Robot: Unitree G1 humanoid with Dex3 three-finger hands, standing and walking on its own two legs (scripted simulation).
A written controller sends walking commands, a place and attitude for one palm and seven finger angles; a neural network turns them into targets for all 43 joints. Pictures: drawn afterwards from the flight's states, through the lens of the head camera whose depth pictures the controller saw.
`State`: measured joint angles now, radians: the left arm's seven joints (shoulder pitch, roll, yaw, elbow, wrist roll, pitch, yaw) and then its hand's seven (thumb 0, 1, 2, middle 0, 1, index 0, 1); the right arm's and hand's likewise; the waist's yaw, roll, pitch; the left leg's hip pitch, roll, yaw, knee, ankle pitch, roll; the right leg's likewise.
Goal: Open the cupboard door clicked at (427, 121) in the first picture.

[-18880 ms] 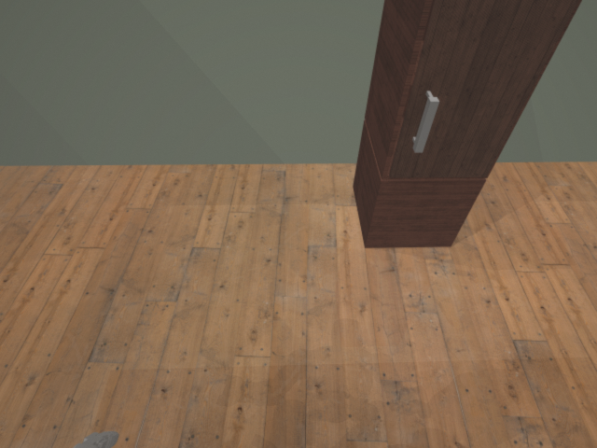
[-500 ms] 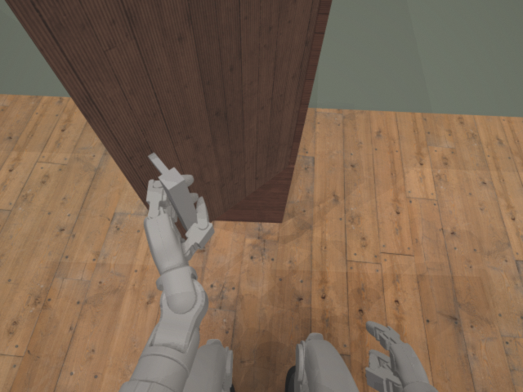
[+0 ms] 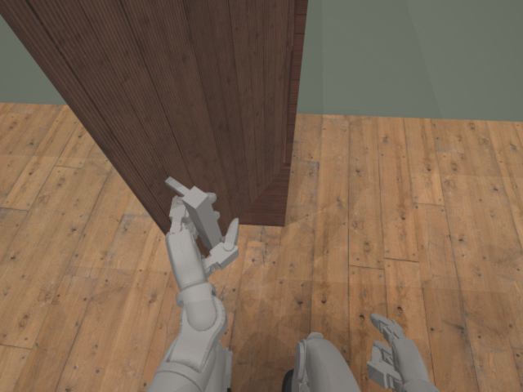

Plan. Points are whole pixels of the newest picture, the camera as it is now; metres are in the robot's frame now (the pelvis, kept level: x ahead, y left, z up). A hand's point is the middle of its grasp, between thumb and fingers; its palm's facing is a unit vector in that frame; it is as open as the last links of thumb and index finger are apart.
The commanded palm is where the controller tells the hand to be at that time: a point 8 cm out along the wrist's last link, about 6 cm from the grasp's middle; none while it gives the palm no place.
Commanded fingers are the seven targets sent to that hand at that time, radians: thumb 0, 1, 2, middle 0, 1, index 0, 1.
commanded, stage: open thumb and fingers to let go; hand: left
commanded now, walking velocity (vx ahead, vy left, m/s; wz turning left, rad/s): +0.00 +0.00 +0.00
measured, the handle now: (195, 216) +0.38 +0.11 +0.01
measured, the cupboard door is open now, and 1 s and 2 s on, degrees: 57 60 60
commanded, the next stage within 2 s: slide the hand sideways off the handle in 0.54 s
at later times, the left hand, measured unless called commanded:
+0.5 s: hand (221, 240) +0.34 +0.07 +0.01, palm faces +0.31 -0.95 -0.02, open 14.9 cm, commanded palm +0.29 +0.13 +0.01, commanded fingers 0.00 -0.50 0.30 -0.15 -0.30 -0.15 -0.30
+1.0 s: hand (211, 273) +0.29 +0.08 +0.01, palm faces -0.14 -0.99 +0.04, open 16.3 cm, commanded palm +0.26 +0.14 +0.01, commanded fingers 0.00 -0.50 0.30 -0.15 -0.30 -0.15 -0.30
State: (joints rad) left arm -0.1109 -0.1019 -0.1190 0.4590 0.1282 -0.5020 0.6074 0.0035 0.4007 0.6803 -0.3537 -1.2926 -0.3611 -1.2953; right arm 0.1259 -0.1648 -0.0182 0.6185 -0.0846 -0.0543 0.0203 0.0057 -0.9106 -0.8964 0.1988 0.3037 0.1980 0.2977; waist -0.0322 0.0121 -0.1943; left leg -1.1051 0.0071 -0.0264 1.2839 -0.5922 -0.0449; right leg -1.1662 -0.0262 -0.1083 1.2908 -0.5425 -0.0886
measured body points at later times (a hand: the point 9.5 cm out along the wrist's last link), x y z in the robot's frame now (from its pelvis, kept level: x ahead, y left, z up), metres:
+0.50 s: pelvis -0.01 +0.01 +0.00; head +0.10 +0.00 +0.44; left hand +0.31 +0.12 +0.01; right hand +0.14 -0.22 -0.13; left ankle +0.01 +0.15 -0.62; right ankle +0.04 -0.07 -0.62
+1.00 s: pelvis -0.01 +0.04 -0.01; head +0.10 +0.04 +0.43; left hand +0.29 +0.13 +0.01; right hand +0.16 -0.20 -0.12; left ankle +0.01 +0.15 -0.62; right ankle +0.04 -0.07 -0.62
